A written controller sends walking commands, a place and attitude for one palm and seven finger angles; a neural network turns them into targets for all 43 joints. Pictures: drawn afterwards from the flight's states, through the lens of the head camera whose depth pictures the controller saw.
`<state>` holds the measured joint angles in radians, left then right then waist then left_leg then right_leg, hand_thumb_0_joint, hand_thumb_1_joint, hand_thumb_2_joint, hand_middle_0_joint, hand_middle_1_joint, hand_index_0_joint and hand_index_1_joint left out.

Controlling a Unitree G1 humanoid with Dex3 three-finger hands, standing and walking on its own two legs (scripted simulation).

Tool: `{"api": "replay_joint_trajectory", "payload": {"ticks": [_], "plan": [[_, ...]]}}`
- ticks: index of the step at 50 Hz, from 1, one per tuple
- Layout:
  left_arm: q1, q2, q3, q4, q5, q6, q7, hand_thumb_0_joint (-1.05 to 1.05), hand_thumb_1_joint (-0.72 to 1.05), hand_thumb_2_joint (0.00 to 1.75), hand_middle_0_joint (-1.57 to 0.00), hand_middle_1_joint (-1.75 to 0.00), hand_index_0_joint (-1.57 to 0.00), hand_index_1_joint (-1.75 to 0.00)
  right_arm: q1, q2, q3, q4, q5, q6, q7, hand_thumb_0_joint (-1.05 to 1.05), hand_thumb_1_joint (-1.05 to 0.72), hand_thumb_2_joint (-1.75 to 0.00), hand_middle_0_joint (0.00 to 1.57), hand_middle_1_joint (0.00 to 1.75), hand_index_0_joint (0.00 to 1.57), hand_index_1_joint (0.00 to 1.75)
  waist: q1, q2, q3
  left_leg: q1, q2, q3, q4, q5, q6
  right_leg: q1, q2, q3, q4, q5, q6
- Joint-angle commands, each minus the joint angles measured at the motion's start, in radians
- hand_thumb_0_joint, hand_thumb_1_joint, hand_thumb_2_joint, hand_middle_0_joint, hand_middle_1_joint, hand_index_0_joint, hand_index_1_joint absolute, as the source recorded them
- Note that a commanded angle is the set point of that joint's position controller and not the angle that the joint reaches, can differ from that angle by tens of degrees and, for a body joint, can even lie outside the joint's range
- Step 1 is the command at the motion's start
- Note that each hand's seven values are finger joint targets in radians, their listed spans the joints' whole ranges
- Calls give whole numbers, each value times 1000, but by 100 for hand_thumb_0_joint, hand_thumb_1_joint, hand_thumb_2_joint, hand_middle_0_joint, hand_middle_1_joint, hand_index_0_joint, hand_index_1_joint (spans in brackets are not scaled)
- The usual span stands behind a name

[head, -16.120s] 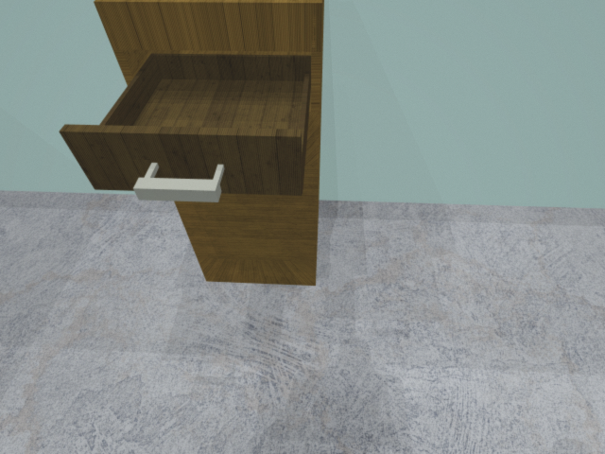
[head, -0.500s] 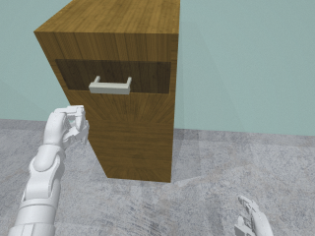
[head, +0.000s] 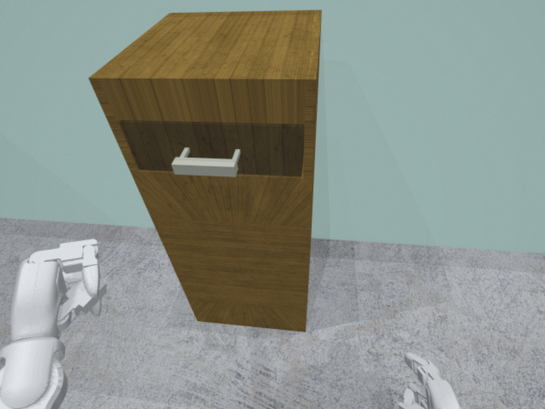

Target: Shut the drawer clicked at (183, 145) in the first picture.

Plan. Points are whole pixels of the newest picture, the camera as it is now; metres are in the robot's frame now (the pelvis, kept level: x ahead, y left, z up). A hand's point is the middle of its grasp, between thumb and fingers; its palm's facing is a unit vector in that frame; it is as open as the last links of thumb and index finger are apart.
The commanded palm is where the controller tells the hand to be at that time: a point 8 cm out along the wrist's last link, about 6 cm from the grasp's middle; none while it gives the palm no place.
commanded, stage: draw the hand back to the body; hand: left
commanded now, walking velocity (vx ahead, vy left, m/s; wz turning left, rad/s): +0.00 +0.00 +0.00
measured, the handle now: (208, 159) +0.57 +0.20 +0.07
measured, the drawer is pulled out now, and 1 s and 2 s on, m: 0.00 0.00 0.00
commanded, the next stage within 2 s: step back with the hand held close in 0.30 s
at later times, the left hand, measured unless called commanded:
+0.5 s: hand (66, 311) +0.17 +0.24 +0.16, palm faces +0.43 -0.81 -0.40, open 3.2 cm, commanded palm +0.11 +0.28 +0.17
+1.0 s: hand (26, 355) +0.12 +0.26 +0.16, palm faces +0.38 -0.79 -0.49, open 3.2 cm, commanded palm +0.06 +0.30 +0.17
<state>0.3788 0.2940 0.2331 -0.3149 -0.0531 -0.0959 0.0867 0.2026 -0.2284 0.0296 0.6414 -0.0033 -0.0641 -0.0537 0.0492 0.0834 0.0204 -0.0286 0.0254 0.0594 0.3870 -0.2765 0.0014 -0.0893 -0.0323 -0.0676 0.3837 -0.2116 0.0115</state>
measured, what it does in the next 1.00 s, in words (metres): shifts its weight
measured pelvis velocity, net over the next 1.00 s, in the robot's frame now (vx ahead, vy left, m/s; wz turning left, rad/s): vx -0.07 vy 0.02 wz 0.00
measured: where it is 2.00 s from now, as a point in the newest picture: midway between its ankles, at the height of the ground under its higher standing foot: outside the picture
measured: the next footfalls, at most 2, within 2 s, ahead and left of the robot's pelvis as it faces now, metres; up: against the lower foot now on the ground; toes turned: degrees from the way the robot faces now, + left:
right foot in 1.32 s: -0.04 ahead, -0.11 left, +0.00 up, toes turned +5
right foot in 1.98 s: -0.30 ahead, -0.11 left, +0.00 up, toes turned -1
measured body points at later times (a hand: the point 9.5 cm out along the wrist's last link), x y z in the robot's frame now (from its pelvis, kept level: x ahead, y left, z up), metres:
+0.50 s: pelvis -0.01 +0.00 +0.00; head -0.03 -0.02 +0.45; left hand +0.14 +0.28 +0.18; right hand +0.17 -0.22 -0.09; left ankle -0.04 +0.11 -0.74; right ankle +0.00 -0.13 -0.74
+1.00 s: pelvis -0.07 +0.02 -0.01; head -0.05 +0.02 +0.44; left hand +0.10 +0.30 +0.18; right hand +0.12 -0.22 -0.08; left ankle -0.04 +0.11 -0.74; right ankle +0.00 -0.13 -0.74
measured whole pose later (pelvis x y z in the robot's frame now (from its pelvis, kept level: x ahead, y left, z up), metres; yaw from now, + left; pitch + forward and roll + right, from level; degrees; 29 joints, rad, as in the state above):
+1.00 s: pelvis -0.07 +0.02 -0.01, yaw +0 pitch -1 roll +0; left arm 0.60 0.38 0.38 -0.57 -0.02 -0.21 0.13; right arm 0.18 -0.21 -0.01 0.53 0.00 -0.03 -0.08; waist 0.02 0.00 0.03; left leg -0.30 0.00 0.07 0.55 -0.25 0.04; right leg -0.35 -0.07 -0.05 0.52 -0.17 0.03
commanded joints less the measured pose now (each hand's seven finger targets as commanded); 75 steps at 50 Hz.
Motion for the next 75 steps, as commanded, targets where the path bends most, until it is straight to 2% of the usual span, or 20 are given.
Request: {"api": "replay_joint_trajectory", "payload": {"ticks": [1, 6, 11, 20, 21, 22, 24, 28, 34, 38, 42, 48, 56, 59, 63, 66, 68, 70, 72, 75], "plan": [[-33, 196, 153, -296, -1, -69, 26, 0, 90, 90, -140, -160, -140, -160, -144, -92, -41, -181, -4, -71, -11, 0, -90, -90, 20, 30, 20, 30, 18, -27, -72, -66, -5, -32, -46, 256, 16, 54, 25, 28, -41, 164, -29], [87, 203, 177, -391, 3, -78, 39, 0, 90, 90, -140, -160, -140, -160, -134, -89, -43, -190, -3, -100, -18, 0, -90, -90, 20, 30, 20, 30, 25, -6, -64, -71, -4, -35, -37, 248, 13, 48, 28, 30, -43, 155, -30], [8, 159, 128, -309, 12, -69, 42, 0, 90, 90, -140, -160, -140, -160, -122, -98, -45, -160, -3, -112, -26, 0, -90, -90, 20, 30, 20, 30, -1, -69, 58, -91, -1, -37, -49, 133, 23, -43, 27, 31, -87, 24, -25], [23, 186, 155, -371, 16, -84, 56, 0, 90, 90, -140, -160, -140, -160, -128, -88, -39, -161, -11, -139, -32, 0, -90, -90, 20, 30, 20, 30, 24, 19, -66, -60, -9, -47, -53, 162, 16, 42, 21, 36, -63, 59, -33], [35, 189, 159, -373, 15, -84, 56, 0, 90, 90, -140, -160, -140, -160, -130, -87, -39, -163, -12, -141, -31, 0, -90, -90, 20, 30, 20, 30, 27, -1, -60, -70, -9, -49, -51, 172, 15, 49, 23, 34, -60, 71, -33], [-50, 313, 299, -439, 4, -124, 57, 0, 90, 90, -140, -160, -140, -160, -118, -115, -43, -199, -10, -105, -24, 0, -90, -90, 20, 30, 20, 30, -23, -46, 41, -163, 0, -48, -23, 101, 39, -71, -22, 139, -127, 92, -29], [63, 249, 247, -352, 13, -122, 44, 0, 90, 90, -140, -160, -140, -160, -125, -98, -50, -191, -10, -72, -24, 0, -90, -90, 20, 30, 20, 30, -23, -108, 56, -156, -8, -55, 2, 110, 39, -117, -46, 136, -161, 77, -30], [169, 179, 188, -327, 11, -127, 34, 0, 90, 90, -140, -160, -140, -160, -112, -114, -66, -198, -11, -31, -19, 0, -90, -90, 20, 30, 20, 30, -39, -54, -61, -153, 18, -49, 3, 232, 35, -69, -47, 84, -79, 205, -17], [244, 249, 257, -418, 4, -143, 45, 0, 90, 90, -140, -160, -140, -160, -126, -113, -87, -240, 1, 4, -25, 0, -90, -90, 20, 30, 20, 30, -31, -75, -218, -169, 37, -66, 18, 403, 34, 19, -38, 56, 35, 382, -2], [268, 255, 262, -477, 7, -150, 52, 0, 90, 90, -140, -160, -140, -160, -114, -113, -92, -263, 4, 6, -29, 0, -90, -90, 20, 30, 20, 30, -31, -32, -220, -216, 53, -80, 19, 419, 36, 15, -26, 52, 99, 405, 4], [262, 246, 261, -473, 16, -155, 56, 0, 90, 90, -140, -160, -140, -160, -109, -120, -91, -264, -1, -5, -34, 0, -90, -90, 20, 30, 20, 30, -29, 40, -161, -344, 89, -109, -34, 304, 56, 24, 1, 49, 175, 287, 11], [206, 219, 249, -431, 28, -171, 60, 0, 90, 90, -140, -160, -140, -160, -94, -126, -91, -262, 3, -28, -34, 0, -90, -90, 20, 30, 20, 30, -46, -22, -56, -571, 91, -123, -62, -121, 80, 40, -15, 98, 183, 167, 3], [171, 239, 238, -487, 33, -205, 79, 0, 90, 90, -140, -160, -140, -160, -63, -115, -84, -241, -4, -54, -33, 0, -90, -90, 20, 30, 20, 30, -61, -129, -75, -347, 8, -89, 143, -190, 43, -293, -107, 181, -73, -246, -39], [168, 251, 248, -506, 34, -216, 91, 0, 90, 90, -140, -160, -140, -160, -68, -121, -80, -240, -7, -62, -41, 0, -90, -90, 20, 30, 20, 30, -65, -49, -76, -363, 43, -146, 49, -219, 51, -293, -61, 123, -19, -269, -20], [198, 230, 270, -478, 56, -232, 91, 0, 90, 90, -140, -160, -140, -160, -88, -132, -87, -254, 0, -82, -46, 0, -90, -90, 20, 30, 20, 30, -42, 146, -92, -747, 216, -318, -226, -405, 132, 87, 79, 56, 403, -7, 22], [249, 256, 298, -469, 53, -243, 80, 0, 90, 90, -140, -160, -140, -160, -94, -119, -99, -255, 1, -97, -42, 0, -90, -90, 20, 30, 20, 30, -38, 28, -126, -659, 163, -239, -78, -123, 119, 76, 64, 95, 317, 141, 13], [249, 247, 293, -446, 54, -255, 66, 0, 90, 90, -140, -160, -140, -160, -102, -125, -100, -246, -4, -103, -35, 0, -90, -90, 20, 30, 20, 30, -43, 15, -56, -733, 126, -220, -54, -232, 110, 69, 45, 153, 235, 126, 0], [240, 252, 275, -465, 32, -265, 59, 0, 90, 90, -140, -160, -140, -160, -75, -110, -94, -213, -7, -98, -25, 0, -90, -90, 20, 30, 20, 30, -62, -61, -105, -489, 50, -142, 77, 45, 52, -99, -43, 237, 116, 341, -37], [223, 262, 263, -490, 21, -269, 56, 0, 90, 90, -140, -160, -140, -160, -59, -103, -98, -195, -6, -93, -21, 0, -90, -90, 20, 30, 20, 30, -66, -100, -215, -280, 28, -99, 146, 263, 24, -181, -63, 224, 81, 405, -37], [260, 288, 283, -497, 12, -266, 60, 0, 90, 90, -140, -160, -140, -160, -70, -96, -109, -195, 1, -77, -24, 0, -90, -90, 20, 30, 20, 30, -67, -144, -259, -159, 9, -75, 212, 185, 17, -277, -87, 223, 9, 262, -43]]}}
